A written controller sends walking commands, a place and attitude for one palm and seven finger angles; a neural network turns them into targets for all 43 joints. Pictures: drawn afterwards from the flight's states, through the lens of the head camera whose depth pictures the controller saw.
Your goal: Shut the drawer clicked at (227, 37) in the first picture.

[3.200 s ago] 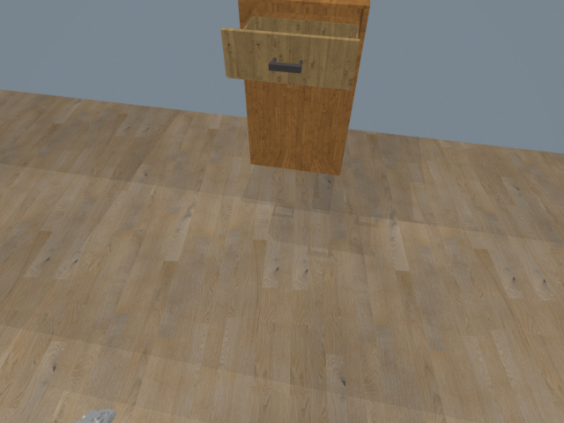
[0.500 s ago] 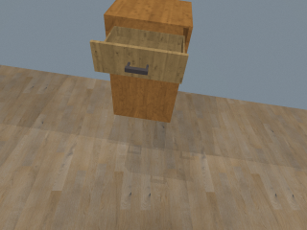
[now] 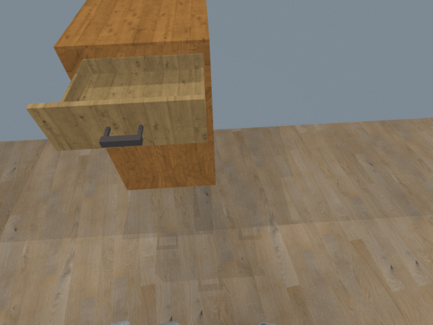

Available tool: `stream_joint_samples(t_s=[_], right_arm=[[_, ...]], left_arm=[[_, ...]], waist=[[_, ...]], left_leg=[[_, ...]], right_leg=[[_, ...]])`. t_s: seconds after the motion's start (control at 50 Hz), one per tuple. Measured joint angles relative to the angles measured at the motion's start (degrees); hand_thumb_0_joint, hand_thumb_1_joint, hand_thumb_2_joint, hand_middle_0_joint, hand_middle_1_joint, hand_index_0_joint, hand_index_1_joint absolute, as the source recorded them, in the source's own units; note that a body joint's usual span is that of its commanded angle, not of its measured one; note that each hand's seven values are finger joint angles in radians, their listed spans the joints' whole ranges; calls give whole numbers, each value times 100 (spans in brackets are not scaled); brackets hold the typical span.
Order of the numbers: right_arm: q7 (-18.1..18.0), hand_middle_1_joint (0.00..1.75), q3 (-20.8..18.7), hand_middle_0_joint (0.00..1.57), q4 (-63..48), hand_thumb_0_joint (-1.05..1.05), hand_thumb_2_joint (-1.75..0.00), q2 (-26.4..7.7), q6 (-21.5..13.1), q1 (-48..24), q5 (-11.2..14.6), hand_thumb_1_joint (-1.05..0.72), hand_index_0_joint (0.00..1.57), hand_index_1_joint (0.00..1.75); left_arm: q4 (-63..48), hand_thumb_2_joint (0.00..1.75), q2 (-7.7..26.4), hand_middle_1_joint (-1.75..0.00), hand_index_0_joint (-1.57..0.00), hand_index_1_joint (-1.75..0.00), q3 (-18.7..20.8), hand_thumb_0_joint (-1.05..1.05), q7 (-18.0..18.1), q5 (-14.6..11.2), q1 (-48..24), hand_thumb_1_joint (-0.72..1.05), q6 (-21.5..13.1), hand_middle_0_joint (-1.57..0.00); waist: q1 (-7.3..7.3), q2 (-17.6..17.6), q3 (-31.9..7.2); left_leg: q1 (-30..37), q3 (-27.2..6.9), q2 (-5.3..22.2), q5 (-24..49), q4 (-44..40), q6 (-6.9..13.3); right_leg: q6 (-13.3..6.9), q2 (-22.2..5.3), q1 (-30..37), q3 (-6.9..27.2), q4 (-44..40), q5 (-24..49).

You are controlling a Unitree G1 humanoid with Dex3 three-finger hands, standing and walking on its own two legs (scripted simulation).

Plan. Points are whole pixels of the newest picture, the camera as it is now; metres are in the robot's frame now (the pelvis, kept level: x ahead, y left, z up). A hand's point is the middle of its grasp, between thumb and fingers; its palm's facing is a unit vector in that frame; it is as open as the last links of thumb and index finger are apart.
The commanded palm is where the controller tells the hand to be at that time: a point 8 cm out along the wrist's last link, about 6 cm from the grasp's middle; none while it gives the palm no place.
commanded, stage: take the last steps up to it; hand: left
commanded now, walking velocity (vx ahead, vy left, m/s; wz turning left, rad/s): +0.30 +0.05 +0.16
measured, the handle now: (122, 135) +0.57 +0.27 -0.02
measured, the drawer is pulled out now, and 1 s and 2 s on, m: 0.30 0.30 0.30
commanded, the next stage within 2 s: come to a stop and stand still in 0.78 s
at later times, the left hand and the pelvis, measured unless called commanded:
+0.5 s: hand out of the picture +0.09 +0.24 -0.17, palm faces +0.13 -0.98 -0.14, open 7.3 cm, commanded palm none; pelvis +0.14 +0.07 +0.02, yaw +3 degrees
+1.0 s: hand (152, 228) +0.36 +0.19 -0.15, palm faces +0.04 -0.98 -0.21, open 7.3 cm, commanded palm none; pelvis +0.27 +0.02 +0.00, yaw +3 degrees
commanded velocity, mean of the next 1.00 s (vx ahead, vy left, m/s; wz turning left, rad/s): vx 0.17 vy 0.03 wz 0.03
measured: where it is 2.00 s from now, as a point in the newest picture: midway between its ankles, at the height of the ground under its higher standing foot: (210, 318)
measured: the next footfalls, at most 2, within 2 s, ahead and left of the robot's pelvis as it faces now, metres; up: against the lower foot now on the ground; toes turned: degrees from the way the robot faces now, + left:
left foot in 0.36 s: +0.20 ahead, +0.15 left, +0.00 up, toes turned +12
right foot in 0.92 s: +0.37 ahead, -0.05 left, +0.00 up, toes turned -1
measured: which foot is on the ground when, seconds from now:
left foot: up 0.00-0.34, down 0.36-0.92, up 0.94-1.00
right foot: down 0.00-0.36, up 0.38-0.90, down 0.92-1.00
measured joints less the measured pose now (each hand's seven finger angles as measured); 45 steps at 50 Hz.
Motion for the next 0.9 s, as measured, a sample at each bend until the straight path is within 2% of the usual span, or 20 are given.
stream_joint_samples(t_s=[0.06, 0.14, 0.22, 0.32, 0.36, 0.38, 0.42, 0.44, 0.48, 0.54, 0.62, 0.7, 0.82, 0.86, 0.9], right_arm=[[9, 30, -40, 20, -224, 0, -90, -47, -7, -293, -41, -91, 20, 30], [39, 30, -85, 20, -475, 0, -90, -86, -1, -602, -57, -92, 19, 29], [100, 30, -115, 20, -574, 0, -90, -181, 17, -807, -49, -93, 19, 29], [165, 30, -78, 20, -671, 0, -90, -193, -23, -948, -37, -92, 19, 29], [161, 30, -45, 20, -724, 0, -90, -197, -107, -946, -39, -92, 19, 29], [141, 30, -35, 20, -739, 0, -90, -167, -163, -962, -57, -92, 19, 29], [93, 30, 6, 20, -791, 0, -90, -106, -234, -933, -76, -92, 19, 30], [61, 30, 28, 20, -805, 0, -90, -78, -257, -877, -72, -92, 20, 30], [-39, 30, 14, 20, -771, 0, -90, -29, -288, -727, -43, -93, 20, 30], [-95, 30, 43, 20, -587, -1, -90, -3, -318, -469, -9, -94, 20, 30], [-109, 30, 114, 20, -313, 0, -90, 118, -317, -106, 16, -93, 20, 30], [-107, 30, 142, 20, -105, 0, -90, 271, -282, 185, 10, -92, 20, 30], [-102, 30, 127, 20, 54, 0, -90, 385, -229, 418, -52, -91, 20, 30], [-104, 30, 109, 20, 95, 0, -90, 369, -200, 455, -70, -91, 20, 30], [-103, 30, 99, 20, 134, 0, -90, 345, -171, 510, -60, -91, 20, 30]], left_arm=[[39, 90, 7, -30, -20, -30, 72, -1, 118, -1, 142, 95, -41, -20], [141, 90, 56, -30, -20, -30, 34, -1, 90, 32, 371, 95, -46, -20], [257, 90, 41, -30, -20, -30, -11, -1, 38, 51, 640, 94, -42, -20], [456, 90, 61, -30, -20, -30, -11, 0, -2, 62, 1013, 92, 23, -20], [546, 90, 70, -30, -20, -30, 0, 0, -7, 45, 1194, 92, 83, -20], [596, 90, 93, -30, -20, -30, 10, 0, -14, 29, 1248, 92, 130, -20], [677, 90, 113, -30, -20, -30, 11, 0, -14, 41, 1289, 91, 252, -20], [703, 90, 116, -30, -20, -30, 12, 0, -17, 50, 1282, 91, 291, -20], [712, 90, 135, -30, -20, -30, 35, 1, -41, 62, 1217, 91, 303, -20], [616, 90, 161, -30, -20, -30, 60, 1, -47, 69, 1045, 91, 274, -20], [466, 90, 169, -30, -20, -30, 76, 1, -15, 60, 767, 91, 284, -20], [374, 90, 139, -30, -20, -30, 78, 0, 1, 50, 487, 91, 342, -20], [260, 90, 90, -30, -20, -30, 56, 0, 18, 38, 105, 92, 372, -20], [203, 90, 35, -30, -20, -30, 41, 0, 12, 39, 5, 92, 347, -20], [135, 90, -12, -30, -20, -30, 22, 0, 1, 47, -44, 92, 251, -20]], waist=[[0, 12, -176], [48, -17, -375], [196, -73, -454], [398, -229, -430], [423, -263, -417], [415, -347, -376], [392, -413, -306], [359, -400, -288], [303, -396, -262], [300, -422, -241], [280, -432, -246], [197, -425, -250], [-25, -333, -179], [-93, -259, -149], [-112, -187, -135]], left_leg=[[-579, -87, 71, 467, -255, -50], [-853, -56, 126, 801, -1191, -136], [-710, 13, 98, 882, -2194, -160], [-171, 160, -35, 819, -3282, -100], [210, 247, -107, 1012, -3850, -29], [250, 297, -187, 1151, -3827, 90], [325, 382, -272, 982, -3677, 246], [410, 396, -295, 908, -3722, 286], [659, 420, -377, 926, -4020, 298], [1059, 470, -525, 1092, -4594, 334], [1459, 476, -657, 1174, -5084, 345], [1749, 475, -723, 1104, -5294, 299], [1986, 517, -681, 769, -5177, 124], [2001, 531, -620, 571, -4991, 35], [1941, 530, -523, 259, -4590, -81]], right_leg=[[-4, 88, 374, -63, -563, 148], [27, 130, 778, -124, -1078, 215], [129, 116, 1118, -176, -1324, 141], [341, -12, 1406, -244, -1202, -193], [459, -99, 1407, -254, -858, -481], [431, -213, 1299, -190, -476, -692], [365, -258, 804, 129, 854, -1322], [331, -234, 507, 254, 1552, -1397], [320, -260, -20, 403, 2486, -1104], [401, -380, -591, 528, 2849, -495], [514, -469, -1019, 621, 2711, -99], [569, -510, -1113, 600, 2212, 49], [455, -426, -740, 432, 969, -130], [394, -348, -501, 367, 557, -175], [333, -242, -101, 282, -49, 73]])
